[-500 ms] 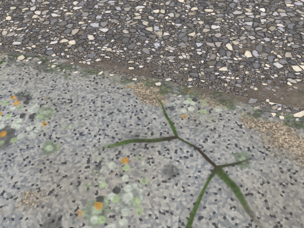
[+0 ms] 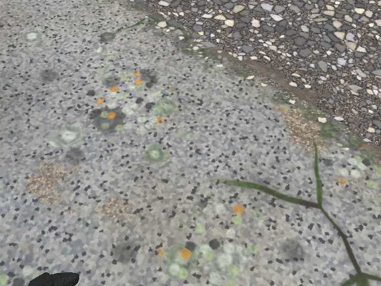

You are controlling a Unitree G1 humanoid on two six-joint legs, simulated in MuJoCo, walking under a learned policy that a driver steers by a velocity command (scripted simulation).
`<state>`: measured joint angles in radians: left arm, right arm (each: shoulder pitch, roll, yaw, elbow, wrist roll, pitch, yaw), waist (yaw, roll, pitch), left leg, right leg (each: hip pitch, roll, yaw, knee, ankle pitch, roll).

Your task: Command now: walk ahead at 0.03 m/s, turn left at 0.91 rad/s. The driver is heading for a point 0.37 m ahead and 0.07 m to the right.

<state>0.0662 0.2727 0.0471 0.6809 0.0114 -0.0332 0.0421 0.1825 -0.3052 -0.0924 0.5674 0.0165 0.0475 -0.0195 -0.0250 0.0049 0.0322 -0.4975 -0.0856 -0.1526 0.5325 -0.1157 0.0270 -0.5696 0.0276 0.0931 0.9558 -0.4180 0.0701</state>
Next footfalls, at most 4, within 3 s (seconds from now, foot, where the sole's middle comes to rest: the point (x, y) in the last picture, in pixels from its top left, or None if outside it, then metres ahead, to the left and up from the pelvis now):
0.12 right None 0.12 -0.14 -0.77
0.46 left None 0.03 0.11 -0.77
1.12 right None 0.10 -0.15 -0.77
1.68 left None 0.20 0.05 -0.77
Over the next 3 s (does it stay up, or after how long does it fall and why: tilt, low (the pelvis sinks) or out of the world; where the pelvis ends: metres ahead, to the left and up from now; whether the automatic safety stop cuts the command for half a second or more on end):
stays up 0.27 0.04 0.01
